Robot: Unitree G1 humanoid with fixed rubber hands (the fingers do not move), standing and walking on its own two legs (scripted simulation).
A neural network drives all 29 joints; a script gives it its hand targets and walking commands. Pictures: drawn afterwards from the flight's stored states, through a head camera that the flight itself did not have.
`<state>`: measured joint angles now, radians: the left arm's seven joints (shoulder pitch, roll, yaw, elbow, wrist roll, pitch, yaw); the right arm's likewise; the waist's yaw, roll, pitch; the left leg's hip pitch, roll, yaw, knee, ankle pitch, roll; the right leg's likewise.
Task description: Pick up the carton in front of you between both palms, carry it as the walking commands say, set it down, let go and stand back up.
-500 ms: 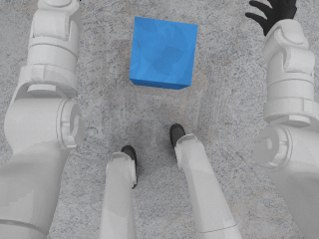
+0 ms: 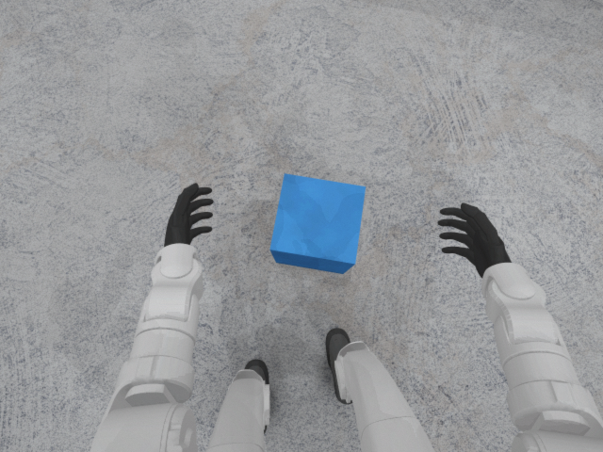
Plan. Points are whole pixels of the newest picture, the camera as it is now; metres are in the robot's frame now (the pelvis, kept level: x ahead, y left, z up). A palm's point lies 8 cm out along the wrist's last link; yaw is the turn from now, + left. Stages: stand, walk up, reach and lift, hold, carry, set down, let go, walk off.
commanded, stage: let go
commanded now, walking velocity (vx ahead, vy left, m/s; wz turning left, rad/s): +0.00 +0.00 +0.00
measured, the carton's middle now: (316, 228) +0.48 -0.08 -0.60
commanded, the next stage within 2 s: stand in 0.98 s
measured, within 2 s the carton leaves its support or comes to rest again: neither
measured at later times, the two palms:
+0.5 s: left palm (68, 359) +0.25 +0.25 -0.03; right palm (487, 346) +0.20 -0.20 -0.02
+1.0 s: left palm (73, 385) +0.22 +0.24 -0.02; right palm (507, 342) +0.20 -0.22 -0.02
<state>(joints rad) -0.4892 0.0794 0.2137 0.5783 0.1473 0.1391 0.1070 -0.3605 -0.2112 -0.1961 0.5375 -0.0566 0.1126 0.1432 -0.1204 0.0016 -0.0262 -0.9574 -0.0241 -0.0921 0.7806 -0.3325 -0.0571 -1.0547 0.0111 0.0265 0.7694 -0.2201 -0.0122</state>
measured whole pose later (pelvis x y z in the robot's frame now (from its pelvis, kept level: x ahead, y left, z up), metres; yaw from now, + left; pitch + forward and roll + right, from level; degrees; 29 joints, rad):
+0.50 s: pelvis +0.05 +0.04 +0.05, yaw -3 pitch +3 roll -1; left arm 0.15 0.19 0.06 0.48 0.03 0.03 -0.02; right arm 0.22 -0.21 -0.03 0.43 0.02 0.04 0.08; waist -0.02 0.00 0.05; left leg -0.20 -0.01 -0.06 0.46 -0.32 0.01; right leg -0.29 0.01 0.06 0.43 -0.20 0.03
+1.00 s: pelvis +0.06 +0.02 +0.05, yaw -3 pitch -2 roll -1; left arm 0.23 0.20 0.02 0.49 0.01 0.06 -0.02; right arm 0.25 -0.23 -0.02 0.39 -0.02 0.17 0.01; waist 0.00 0.03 0.03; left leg -0.09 0.01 -0.05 0.48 -0.37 -0.02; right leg -0.20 0.03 0.06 0.48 -0.25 0.01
